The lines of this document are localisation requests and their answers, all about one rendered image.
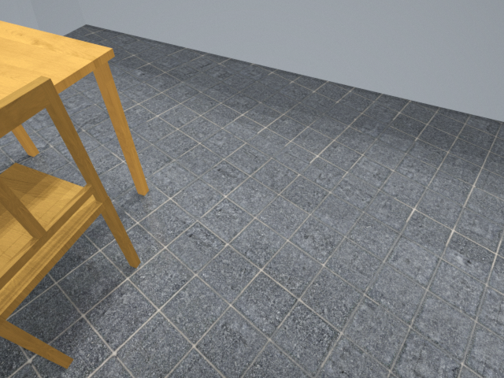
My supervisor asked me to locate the chair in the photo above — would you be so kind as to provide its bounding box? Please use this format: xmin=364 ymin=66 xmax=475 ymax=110
xmin=0 ymin=76 xmax=141 ymax=369

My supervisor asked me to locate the table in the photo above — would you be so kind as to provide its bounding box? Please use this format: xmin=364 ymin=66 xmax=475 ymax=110
xmin=0 ymin=20 xmax=149 ymax=196

